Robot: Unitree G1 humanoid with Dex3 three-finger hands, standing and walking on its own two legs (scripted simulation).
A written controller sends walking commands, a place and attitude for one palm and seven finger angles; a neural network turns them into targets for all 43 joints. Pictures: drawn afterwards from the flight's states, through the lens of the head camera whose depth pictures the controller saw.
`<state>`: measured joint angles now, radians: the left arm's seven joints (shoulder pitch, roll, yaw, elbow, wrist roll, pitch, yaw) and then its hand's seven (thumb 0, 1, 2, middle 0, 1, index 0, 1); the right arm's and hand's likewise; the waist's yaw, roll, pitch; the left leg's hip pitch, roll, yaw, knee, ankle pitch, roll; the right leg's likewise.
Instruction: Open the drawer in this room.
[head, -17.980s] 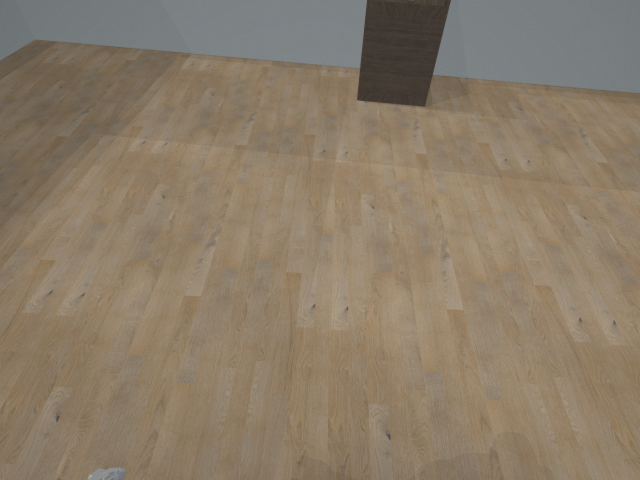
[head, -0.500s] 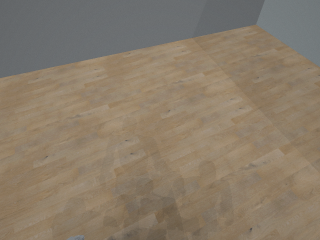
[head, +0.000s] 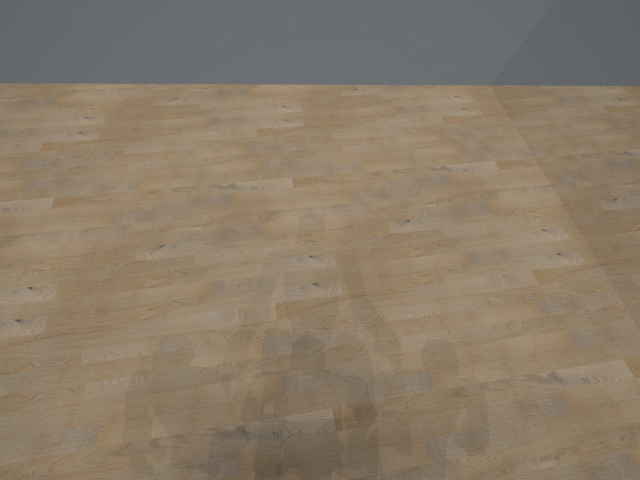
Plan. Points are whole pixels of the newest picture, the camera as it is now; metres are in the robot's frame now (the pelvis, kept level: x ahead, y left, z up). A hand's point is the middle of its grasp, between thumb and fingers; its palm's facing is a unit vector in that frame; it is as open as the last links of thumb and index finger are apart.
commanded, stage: turn or walk to find it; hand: left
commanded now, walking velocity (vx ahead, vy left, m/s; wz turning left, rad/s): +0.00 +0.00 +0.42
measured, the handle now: out of the picture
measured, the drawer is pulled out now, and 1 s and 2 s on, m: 0.00 0.00 0.00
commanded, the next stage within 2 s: none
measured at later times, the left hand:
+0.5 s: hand out of the picture +0.05 +0.18 -0.14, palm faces +0.21 -0.94 -0.27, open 7.3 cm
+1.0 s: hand out of the picture -0.08 +0.23 -0.16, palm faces +0.45 -0.86 -0.23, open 7.4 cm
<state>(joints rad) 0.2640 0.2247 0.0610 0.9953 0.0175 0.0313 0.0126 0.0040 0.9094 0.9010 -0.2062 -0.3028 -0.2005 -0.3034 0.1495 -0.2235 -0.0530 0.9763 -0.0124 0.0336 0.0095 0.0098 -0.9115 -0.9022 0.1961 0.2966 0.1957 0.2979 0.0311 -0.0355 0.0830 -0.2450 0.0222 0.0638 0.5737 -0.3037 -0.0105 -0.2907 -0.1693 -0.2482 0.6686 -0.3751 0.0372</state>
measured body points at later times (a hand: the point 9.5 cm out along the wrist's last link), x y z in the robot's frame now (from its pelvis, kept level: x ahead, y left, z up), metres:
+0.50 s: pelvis -0.01 -0.03 +0.01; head +0.02 -0.05 +0.45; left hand +0.04 +0.23 -0.12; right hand +0.09 -0.27 -0.16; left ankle -0.04 +0.10 -0.68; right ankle +0.02 -0.13 -0.73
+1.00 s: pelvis -0.03 +0.02 +0.01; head -0.01 +0.05 +0.46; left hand -0.11 +0.28 -0.15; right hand +0.15 -0.17 -0.12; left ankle -0.08 +0.11 -0.73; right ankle +0.00 -0.13 -0.66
